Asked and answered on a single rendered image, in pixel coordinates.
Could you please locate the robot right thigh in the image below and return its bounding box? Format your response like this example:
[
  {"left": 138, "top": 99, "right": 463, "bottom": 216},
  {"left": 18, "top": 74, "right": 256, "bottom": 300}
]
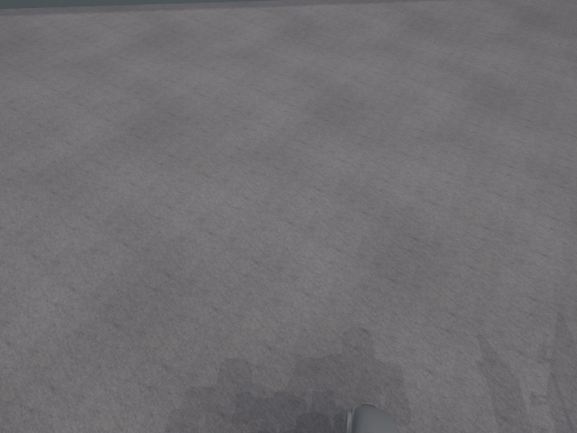
[{"left": 344, "top": 405, "right": 400, "bottom": 433}]

